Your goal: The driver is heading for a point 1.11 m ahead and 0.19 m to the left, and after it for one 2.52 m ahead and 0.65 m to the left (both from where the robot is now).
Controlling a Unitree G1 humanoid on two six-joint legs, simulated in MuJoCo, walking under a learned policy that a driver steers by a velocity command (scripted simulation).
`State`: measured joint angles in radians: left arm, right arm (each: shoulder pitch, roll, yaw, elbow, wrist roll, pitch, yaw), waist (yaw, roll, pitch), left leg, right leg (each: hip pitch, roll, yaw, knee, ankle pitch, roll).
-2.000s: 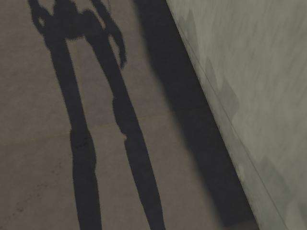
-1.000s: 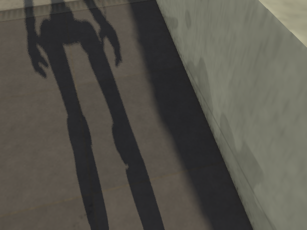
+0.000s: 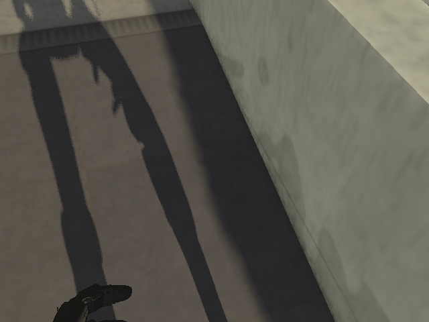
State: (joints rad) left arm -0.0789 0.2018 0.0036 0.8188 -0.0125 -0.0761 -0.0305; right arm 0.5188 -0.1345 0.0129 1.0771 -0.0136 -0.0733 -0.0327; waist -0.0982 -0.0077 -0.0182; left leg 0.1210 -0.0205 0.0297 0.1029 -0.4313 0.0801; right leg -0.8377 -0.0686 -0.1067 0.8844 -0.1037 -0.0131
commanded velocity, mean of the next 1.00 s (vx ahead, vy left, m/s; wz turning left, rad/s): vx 0.49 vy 0.00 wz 0.00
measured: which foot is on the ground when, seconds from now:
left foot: down 0.00-0.10, up 0.12-0.56, down 0.58-1.00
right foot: up 0.00-0.06, down 0.08-0.60, up 0.62-1.00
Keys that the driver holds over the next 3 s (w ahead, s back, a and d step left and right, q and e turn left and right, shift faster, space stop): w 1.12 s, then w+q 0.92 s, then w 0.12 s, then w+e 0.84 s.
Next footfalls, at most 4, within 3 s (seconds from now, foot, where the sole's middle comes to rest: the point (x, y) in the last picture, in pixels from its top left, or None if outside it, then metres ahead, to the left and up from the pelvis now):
0.08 right None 0.24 -0.10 -0.73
0.58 left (145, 307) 0.51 0.15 -0.68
1.10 right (209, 204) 0.82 -0.06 -0.64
1.68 left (115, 146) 1.06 0.26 -0.60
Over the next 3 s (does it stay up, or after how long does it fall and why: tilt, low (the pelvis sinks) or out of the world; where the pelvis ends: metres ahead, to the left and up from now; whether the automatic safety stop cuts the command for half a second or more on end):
stays up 1.56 0.45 0.23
